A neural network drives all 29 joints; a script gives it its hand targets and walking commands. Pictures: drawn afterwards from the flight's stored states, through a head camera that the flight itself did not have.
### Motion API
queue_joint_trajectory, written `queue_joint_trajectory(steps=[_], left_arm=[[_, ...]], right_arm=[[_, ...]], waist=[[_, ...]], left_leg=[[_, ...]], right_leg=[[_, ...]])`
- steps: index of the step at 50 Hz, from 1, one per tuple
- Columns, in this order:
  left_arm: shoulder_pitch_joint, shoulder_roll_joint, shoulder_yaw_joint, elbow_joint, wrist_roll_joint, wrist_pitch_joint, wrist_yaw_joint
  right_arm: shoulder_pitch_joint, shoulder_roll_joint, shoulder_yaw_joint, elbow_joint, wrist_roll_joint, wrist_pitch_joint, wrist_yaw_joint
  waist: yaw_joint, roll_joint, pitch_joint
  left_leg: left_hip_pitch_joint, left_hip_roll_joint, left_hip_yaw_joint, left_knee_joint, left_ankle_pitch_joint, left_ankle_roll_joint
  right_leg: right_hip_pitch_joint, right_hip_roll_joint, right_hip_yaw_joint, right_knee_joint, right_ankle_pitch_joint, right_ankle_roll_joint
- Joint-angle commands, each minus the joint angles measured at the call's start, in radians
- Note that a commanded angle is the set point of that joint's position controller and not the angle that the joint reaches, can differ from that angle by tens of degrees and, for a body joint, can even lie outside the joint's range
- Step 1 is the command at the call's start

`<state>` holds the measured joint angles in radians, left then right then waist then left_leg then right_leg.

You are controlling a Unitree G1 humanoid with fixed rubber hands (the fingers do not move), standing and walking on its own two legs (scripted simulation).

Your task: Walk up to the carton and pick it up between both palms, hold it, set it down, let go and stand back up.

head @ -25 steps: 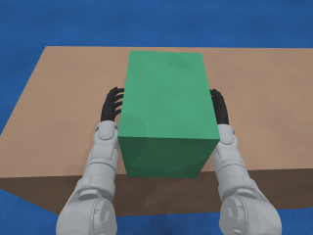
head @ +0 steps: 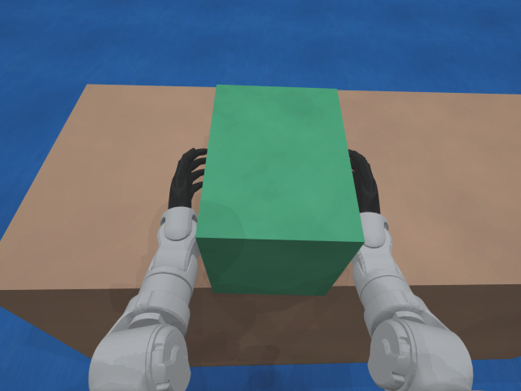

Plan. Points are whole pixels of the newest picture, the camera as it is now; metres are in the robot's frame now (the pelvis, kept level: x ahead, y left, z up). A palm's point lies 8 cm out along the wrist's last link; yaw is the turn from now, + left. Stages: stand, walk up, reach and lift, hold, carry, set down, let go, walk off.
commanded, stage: reach and lift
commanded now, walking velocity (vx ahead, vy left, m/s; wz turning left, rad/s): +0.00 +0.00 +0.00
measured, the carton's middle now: (272, 194) +0.43 -0.02 +0.05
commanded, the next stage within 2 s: none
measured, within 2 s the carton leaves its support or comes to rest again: neither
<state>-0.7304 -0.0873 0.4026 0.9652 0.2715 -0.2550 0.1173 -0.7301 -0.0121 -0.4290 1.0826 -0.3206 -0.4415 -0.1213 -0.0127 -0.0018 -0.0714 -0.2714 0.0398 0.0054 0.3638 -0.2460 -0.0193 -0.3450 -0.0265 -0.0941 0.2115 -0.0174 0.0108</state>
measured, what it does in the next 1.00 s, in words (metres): stands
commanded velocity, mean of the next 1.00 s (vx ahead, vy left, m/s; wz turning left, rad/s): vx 0.00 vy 0.00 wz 0.00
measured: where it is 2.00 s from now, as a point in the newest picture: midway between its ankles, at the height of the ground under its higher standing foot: outside the picture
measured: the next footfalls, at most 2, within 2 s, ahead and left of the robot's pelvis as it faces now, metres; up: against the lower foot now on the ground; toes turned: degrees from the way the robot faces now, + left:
none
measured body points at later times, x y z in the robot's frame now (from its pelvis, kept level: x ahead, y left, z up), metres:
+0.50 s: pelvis -0.02 -0.02 +0.00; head +0.03 -0.02 +0.44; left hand +0.41 +0.13 +0.07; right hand +0.41 -0.16 +0.07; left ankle -0.05 +0.12 -0.75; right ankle +0.04 -0.13 -0.75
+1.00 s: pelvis -0.02 +0.00 -0.01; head -0.02 +0.00 +0.44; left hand +0.39 +0.14 +0.11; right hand +0.40 -0.15 +0.12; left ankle -0.05 +0.12 -0.75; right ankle +0.04 -0.13 -0.75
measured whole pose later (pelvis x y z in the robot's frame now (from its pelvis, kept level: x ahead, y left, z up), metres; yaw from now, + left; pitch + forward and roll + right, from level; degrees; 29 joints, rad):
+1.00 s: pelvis -0.02 +0.00 -0.01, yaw +2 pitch +8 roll -1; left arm -0.68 0.03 0.14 0.80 -0.02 0.05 0.18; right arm -0.72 -0.06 -0.09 0.91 0.05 -0.11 -0.18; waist -0.05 0.03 -0.17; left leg -0.34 0.03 -0.03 0.46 -0.26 -0.02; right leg -0.40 -0.04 -0.12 0.32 -0.05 0.01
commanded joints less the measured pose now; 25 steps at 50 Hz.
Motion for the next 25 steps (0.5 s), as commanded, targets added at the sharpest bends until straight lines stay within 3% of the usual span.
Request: queue_joint_trajectory(steps=[1, 7, 10, 16, 22, 25], left_arm=[[-0.679, -0.509, -0.271, -0.064, 0.073, -0.092, -0.123], [-0.767, -0.481, -0.241, -0.016, 0.080, -0.113, -0.118], [-0.777, -0.486, -0.252, -0.013, 0.077, -0.111, -0.112], [-0.773, -0.468, -0.261, 0.010, 0.054, -0.104, -0.119], [-0.737, -0.496, -0.324, 0.011, -0.002, -0.107, -0.119], [-0.748, -0.513, -0.354, -0.002, -0.038, -0.115, -0.123]], right_arm=[[-0.679, 0.504, 0.267, -0.035, -0.150, -0.157, 0.149], [-0.720, 0.496, 0.174, 0.084, -0.212, -0.175, 0.142], [-0.730, 0.491, 0.145, 0.123, -0.223, -0.176, 0.135], [-0.742, 0.496, 0.173, 0.149, -0.199, -0.164, 0.126], [-0.763, 0.510, 0.282, 0.105, -0.136, -0.161, 0.118], [-0.774, 0.531, 0.339, 0.074, -0.101, -0.150, 0.112]], waist=[[0.029, -0.004, -0.613], [0.031, -0.005, -0.589], [0.022, 0.013, -0.631], [0.020, -0.002, -0.664], [0.012, -0.028, -0.773], [0.011, -0.034, -0.790]], left_leg=[[-0.118, -0.038, 0.095, -0.045, 0.431, -0.054], [-0.139, -0.041, 0.113, -0.075, 0.253, -0.044], [-0.122, -0.043, 0.111, -0.064, 0.259, -0.049], [-0.162, -0.057, 0.105, -0.054, 0.243, -0.041], [-0.186, -0.065, 0.089, -0.015, 0.316, -0.036], [-0.212, -0.072, 0.077, -0.009, 0.301, -0.030]], right_leg=[[0.614, 0.033, -0.031, 0.149, 0.410, -0.028], [0.496, 0.032, -0.037, 0.117, 0.190, -0.029], [0.460, 0.036, -0.041, 0.115, 0.177, -0.033], [0.479, 0.037, -0.030, 0.122, 0.215, -0.021], [0.547, 0.051, -0.022, 0.166, 0.386, -0.010], [0.575, 0.048, -0.010, 0.181, 0.413, -0.007]])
